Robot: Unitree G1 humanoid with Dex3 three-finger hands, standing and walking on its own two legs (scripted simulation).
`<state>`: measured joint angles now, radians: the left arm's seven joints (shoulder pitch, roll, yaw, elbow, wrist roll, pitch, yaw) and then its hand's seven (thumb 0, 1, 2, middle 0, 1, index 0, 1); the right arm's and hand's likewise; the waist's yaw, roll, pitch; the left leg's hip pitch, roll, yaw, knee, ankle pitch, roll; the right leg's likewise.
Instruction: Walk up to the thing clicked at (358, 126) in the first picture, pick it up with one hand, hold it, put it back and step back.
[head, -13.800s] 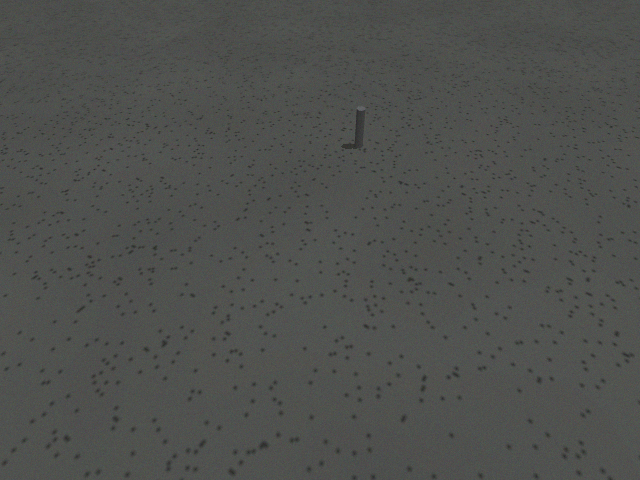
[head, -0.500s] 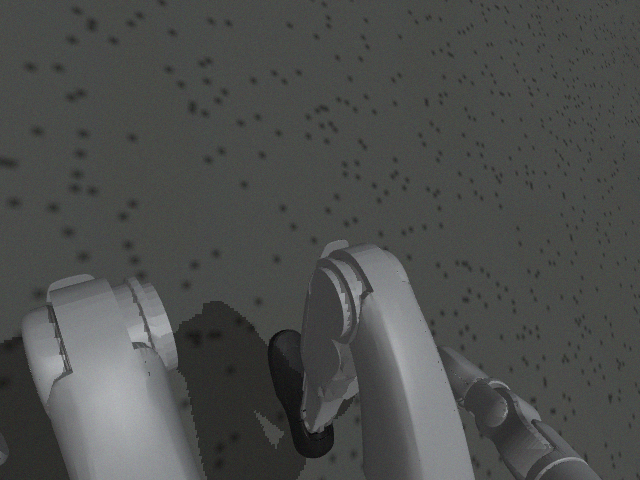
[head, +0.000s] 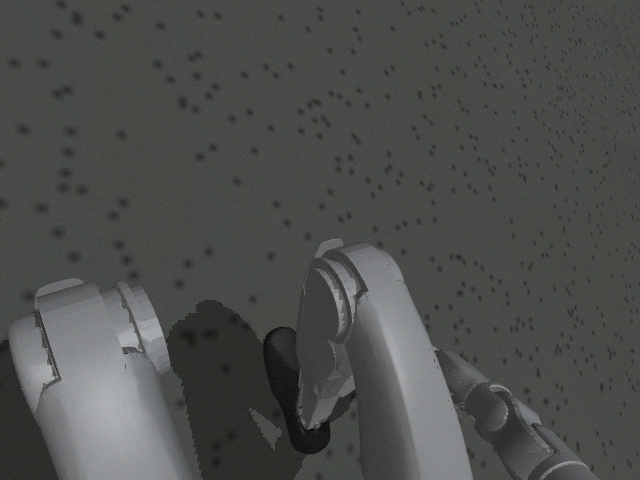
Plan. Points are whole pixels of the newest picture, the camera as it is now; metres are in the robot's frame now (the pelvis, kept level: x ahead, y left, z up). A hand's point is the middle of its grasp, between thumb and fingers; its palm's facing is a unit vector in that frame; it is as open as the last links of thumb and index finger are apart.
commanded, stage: close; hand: left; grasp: from the side
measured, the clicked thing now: out of the picture +0.42 +0.38 -0.17
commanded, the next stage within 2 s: settle in 0.08 s
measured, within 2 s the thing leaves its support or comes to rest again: leaves its support in 0.44 s
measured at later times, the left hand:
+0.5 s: hand out of the picture +0.42 +0.36 -0.13, palm faces +0.51 -0.86 +0.00, open 5.4 cm
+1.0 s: hand out of the picture +0.38 +0.39 -0.02, palm faces +0.51 -0.86 -0.05, open 5.4 cm
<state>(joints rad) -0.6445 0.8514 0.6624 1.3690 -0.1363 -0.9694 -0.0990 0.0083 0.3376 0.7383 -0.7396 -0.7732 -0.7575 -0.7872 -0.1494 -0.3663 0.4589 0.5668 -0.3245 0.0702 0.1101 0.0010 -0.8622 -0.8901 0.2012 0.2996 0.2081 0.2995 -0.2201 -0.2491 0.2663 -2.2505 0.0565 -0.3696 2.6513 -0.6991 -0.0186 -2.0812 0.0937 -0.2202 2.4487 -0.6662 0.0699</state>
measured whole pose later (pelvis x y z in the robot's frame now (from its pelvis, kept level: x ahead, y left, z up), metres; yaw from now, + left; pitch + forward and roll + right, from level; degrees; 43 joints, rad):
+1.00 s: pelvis +0.01 -0.01 +0.03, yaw +5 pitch +25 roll -12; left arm -0.57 0.65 0.57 0.95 -0.16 -0.64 -0.16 0.05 0.13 1.15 -0.98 -1.13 -1.02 -1.16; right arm 0.02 -0.31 0.22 0.61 -0.15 0.10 0.09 0.00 -0.86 -0.89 0.20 0.30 0.21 0.30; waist -0.12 -0.09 0.02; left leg -2.28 0.05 -0.24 2.49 -0.67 -0.01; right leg -2.13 0.04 -0.14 2.37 -0.70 0.04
